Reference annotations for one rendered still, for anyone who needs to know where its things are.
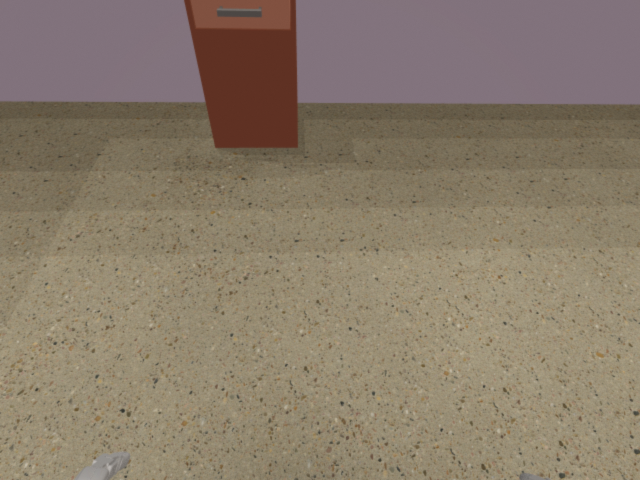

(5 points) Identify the drawer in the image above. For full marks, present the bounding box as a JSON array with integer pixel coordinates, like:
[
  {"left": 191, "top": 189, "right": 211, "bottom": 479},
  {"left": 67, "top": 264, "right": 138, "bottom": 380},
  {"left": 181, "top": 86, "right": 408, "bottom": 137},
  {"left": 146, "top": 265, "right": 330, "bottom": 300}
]
[{"left": 191, "top": 0, "right": 290, "bottom": 29}]

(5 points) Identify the cabinet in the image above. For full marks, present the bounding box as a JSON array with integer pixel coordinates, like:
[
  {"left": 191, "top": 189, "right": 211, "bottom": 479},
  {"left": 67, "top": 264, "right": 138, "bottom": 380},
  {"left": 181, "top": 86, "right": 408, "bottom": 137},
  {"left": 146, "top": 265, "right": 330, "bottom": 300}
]
[{"left": 184, "top": 0, "right": 298, "bottom": 148}]

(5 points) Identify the robot left hand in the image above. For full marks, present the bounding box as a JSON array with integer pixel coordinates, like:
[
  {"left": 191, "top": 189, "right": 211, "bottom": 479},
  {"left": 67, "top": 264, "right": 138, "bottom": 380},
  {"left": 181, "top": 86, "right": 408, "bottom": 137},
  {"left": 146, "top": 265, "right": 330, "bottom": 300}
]
[{"left": 74, "top": 452, "right": 130, "bottom": 480}]

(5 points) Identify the handle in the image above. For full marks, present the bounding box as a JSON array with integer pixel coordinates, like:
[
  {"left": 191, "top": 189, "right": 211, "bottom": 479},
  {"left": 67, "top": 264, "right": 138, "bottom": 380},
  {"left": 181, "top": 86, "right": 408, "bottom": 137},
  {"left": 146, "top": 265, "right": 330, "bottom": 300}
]
[{"left": 217, "top": 6, "right": 262, "bottom": 17}]

